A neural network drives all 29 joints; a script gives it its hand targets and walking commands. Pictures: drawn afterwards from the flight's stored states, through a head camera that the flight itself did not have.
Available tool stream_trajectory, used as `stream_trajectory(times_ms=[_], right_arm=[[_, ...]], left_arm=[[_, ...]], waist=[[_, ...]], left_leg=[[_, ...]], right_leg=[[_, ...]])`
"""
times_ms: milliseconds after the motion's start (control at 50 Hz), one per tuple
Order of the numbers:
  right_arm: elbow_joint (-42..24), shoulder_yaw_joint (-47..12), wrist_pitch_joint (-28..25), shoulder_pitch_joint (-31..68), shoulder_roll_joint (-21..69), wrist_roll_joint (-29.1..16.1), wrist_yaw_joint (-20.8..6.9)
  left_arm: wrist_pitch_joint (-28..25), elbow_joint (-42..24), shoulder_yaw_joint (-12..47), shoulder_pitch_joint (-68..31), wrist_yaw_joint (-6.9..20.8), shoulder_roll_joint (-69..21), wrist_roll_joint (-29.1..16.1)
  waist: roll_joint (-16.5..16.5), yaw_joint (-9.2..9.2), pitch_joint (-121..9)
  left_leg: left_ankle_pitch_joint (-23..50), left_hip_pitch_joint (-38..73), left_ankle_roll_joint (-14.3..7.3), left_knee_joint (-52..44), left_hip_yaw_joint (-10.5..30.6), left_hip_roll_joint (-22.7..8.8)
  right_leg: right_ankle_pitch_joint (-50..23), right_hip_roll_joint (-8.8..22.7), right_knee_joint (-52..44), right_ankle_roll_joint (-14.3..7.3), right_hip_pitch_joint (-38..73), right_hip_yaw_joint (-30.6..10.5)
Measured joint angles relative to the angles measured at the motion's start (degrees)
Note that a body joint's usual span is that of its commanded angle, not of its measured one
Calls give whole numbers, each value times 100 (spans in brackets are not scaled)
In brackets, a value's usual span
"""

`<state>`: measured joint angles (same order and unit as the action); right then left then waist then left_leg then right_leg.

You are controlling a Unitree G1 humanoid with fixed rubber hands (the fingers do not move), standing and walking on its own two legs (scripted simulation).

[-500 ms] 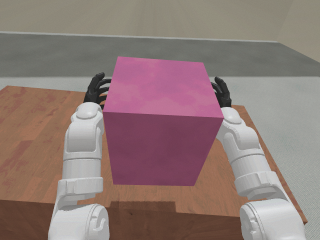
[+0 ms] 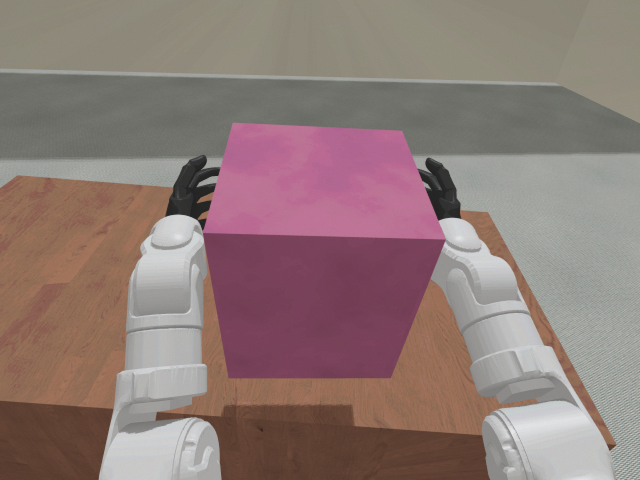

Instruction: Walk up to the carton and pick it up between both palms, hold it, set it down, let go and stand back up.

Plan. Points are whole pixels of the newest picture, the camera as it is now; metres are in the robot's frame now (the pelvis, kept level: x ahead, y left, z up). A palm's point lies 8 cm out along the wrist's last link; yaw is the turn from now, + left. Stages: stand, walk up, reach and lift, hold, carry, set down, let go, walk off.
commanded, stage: hold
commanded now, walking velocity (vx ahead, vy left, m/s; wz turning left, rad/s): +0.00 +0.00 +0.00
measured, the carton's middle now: (314, 255) +0.37 +0.01 +0.16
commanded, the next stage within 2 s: none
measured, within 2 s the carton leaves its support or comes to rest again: neither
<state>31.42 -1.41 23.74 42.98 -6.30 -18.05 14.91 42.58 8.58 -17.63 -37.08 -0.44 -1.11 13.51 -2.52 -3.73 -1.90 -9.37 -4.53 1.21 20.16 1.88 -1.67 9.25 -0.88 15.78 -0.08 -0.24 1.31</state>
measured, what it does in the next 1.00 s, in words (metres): stands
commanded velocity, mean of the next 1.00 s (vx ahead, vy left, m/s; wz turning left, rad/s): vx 0.00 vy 0.00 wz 0.00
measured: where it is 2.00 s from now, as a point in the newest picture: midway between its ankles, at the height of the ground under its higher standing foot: outside the picture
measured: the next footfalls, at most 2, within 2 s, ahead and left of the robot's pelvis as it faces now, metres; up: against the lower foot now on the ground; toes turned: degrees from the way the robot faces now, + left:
none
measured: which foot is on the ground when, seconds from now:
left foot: down 0.00-1.00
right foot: down 0.00-1.00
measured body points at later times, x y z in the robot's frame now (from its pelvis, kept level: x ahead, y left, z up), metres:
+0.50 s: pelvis +0.00 +0.01 +0.00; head -0.06 +0.04 +0.45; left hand +0.38 +0.16 +0.21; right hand +0.38 -0.14 +0.22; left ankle +0.03 +0.13 -0.75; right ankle +0.00 -0.12 -0.75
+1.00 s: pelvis +0.00 +0.00 +0.00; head -0.06 +0.03 +0.45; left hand +0.38 +0.16 +0.22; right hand +0.39 -0.14 +0.21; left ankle +0.03 +0.13 -0.75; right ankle +0.00 -0.12 -0.75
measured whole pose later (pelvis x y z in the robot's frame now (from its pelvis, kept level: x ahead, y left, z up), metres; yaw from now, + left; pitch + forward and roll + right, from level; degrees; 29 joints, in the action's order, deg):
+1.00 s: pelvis +0.00 +0.00 +0.00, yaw +0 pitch -5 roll -1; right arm 34.1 -0.5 23.0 44.4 -6.3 -16.7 14.5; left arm 41.9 12.6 -18.1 -40.2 0.1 -0.6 14.1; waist -2.2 -3.2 -2.8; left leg -8.5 -5.5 1.0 19.4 2.0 -1.3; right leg 8.6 -0.7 15.4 0.1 -1.4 0.9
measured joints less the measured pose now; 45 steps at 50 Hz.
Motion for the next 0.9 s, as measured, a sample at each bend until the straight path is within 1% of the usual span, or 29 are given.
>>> stream_trajectory(times_ms=[100,260,400,500,640,780,900], right_arm=[[40,92,-17,73,40,68,-4],[357,280,-51,257,58,180,-67],[159,83,-116,114,-23,32,-37],[153,27,-80,34,-25,-49,-39],[-19,15,-58,-56,-31,-64,-31],[73,144,-60,82,13,54,-58],[281,159,-52,176,28,165,-63]], left_arm=[[1,104,18,-146,9,81,-29],[-51,553,-57,-480,26,106,47],[-27,212,68,-254,-2,78,63],[5,99,74,-64,-9,11,100],[23,-66,114,30,-45,-13,64],[-10,103,43,-176,-52,27,22],[-45,387,-60,-334,50,50,61]], waist=[[5,6,-61],[-11,45,-136],[-29,-25,-123],[-47,-66,-71],[-23,-61,-23],[7,-9,-62],[36,31,-78]], left_leg=[[46,-87,-11,-13,20,23],[96,-153,-48,-81,-38,50],[22,-118,-53,-19,-29,37],[-32,-20,-45,21,-19,25],[-36,-65,-25,78,9,8],[44,-94,-11,-7,21,18],[93,-69,-16,-88,14,34]], right_leg=[[-27,18,4,10,-86,13],[-73,47,-25,42,-190,-51],[-80,29,-113,50,-85,-50],[-50,15,-117,42,36,-45],[-35,-8,-49,22,-11,-28],[-45,-2,-8,3,-95,-24],[-60,14,-21,10,-103,-34]])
